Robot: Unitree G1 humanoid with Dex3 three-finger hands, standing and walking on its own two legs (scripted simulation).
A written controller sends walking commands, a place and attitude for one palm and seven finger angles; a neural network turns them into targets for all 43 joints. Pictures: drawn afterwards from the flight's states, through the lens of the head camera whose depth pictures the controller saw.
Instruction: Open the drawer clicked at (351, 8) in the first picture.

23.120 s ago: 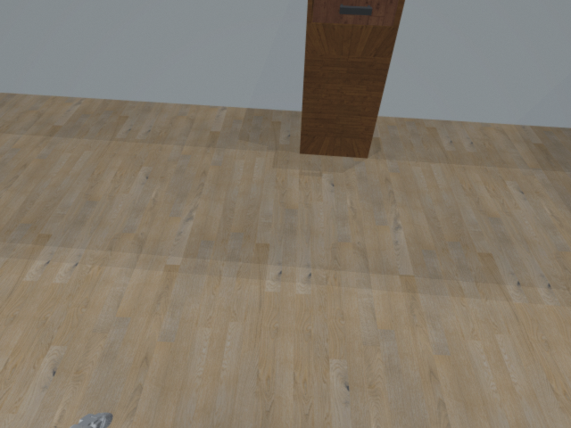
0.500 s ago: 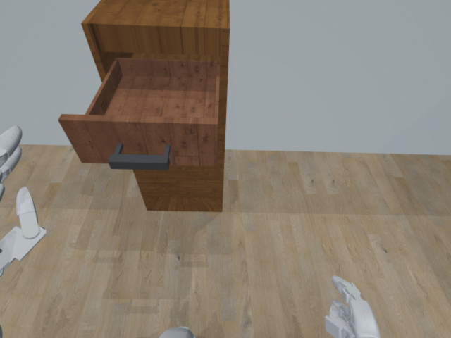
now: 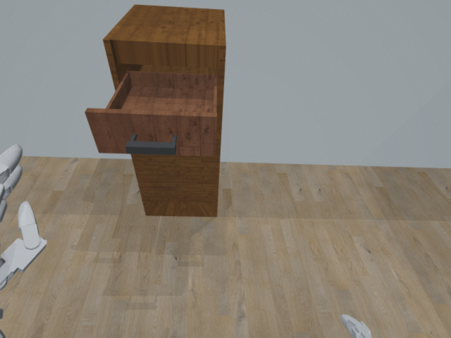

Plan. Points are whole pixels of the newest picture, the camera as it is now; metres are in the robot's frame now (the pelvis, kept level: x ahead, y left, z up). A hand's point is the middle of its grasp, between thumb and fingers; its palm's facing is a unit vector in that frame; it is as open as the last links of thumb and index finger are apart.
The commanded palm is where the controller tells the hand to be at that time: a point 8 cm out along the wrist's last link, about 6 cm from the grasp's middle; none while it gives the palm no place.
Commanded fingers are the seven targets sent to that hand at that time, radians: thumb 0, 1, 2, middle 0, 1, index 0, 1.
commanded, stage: stop stepping back and stand still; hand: left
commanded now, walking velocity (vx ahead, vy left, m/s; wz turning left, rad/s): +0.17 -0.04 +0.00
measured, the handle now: (152, 142) +0.60 +0.22 +0.01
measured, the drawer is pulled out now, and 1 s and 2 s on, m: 0.30 0.30 0.30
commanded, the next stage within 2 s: let the arm hang, fingers relaxed in 0.74 s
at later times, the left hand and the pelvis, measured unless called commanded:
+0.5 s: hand (54, 241) +0.19 +0.22 +0.18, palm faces +0.37 -0.83 -0.42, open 7.4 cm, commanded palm +0.13 +0.27 +0.20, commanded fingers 0.00 0.90 0.90 -0.20 -0.30 -0.20 -0.30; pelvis -0.01 +0.00 +0.00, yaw -2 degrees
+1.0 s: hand (86, 314) +0.18 +0.25 -0.05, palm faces +0.03 -0.89 -0.45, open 7.4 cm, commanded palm none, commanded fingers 0.00 0.90 0.90 -0.20 -0.30 -0.20 -0.30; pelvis -0.02 +0.02 -0.01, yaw -2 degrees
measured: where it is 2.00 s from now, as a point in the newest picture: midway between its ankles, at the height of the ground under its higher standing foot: outside the picture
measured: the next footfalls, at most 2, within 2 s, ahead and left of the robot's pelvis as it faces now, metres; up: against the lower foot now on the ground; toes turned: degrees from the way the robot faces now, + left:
left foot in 0.04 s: +0.06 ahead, +0.11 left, +0.00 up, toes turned +1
right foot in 0.30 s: +0.03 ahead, -0.09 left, +0.00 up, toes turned -5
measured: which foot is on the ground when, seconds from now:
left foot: up 0.00-0.02, down 0.04-1.00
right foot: down 0.00-0.06, up 0.08-0.28, down 0.30-1.00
